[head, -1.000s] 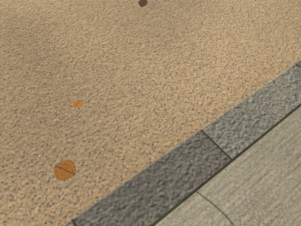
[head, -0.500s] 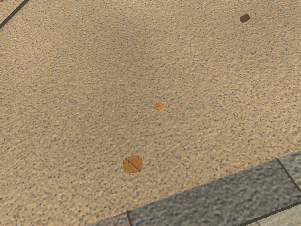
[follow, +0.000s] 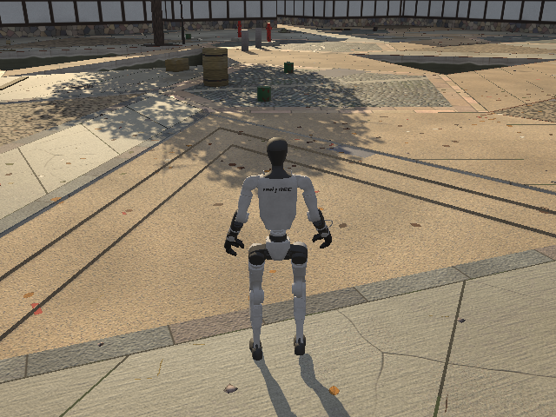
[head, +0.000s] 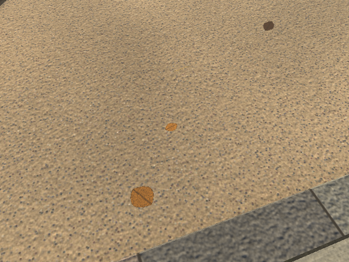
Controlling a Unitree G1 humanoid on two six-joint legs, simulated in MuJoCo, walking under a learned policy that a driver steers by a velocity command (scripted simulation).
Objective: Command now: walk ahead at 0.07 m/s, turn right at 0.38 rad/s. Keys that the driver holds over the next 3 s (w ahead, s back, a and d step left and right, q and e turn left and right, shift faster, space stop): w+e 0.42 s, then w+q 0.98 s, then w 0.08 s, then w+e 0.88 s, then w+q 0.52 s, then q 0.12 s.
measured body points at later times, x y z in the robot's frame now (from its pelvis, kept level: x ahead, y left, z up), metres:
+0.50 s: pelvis +0.13 -0.09 +0.00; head +0.16 -0.12 +0.45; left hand +0.16 +0.17 -0.12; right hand +0.28 -0.37 -0.09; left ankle +0.30 -0.02 -0.70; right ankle -0.01 -0.14 -0.74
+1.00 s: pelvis +0.37 -0.15 +0.01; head +0.39 -0.14 +0.46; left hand +0.58 +0.06 -0.10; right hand +0.33 -0.40 -0.12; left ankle +0.33 -0.08 -0.74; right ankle +0.50 -0.36 -0.68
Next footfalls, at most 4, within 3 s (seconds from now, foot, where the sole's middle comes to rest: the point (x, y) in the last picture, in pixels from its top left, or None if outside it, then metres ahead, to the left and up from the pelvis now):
0.18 right None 0.03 -0.15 -0.78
0.62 left None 0.37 -0.09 -0.78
1.14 right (267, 232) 0.58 -0.34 -0.78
1.68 left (179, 177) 0.89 0.00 -0.88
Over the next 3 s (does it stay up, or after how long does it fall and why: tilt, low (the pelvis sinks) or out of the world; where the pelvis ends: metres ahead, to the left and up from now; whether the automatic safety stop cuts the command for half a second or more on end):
stays up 1.50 -0.17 -0.10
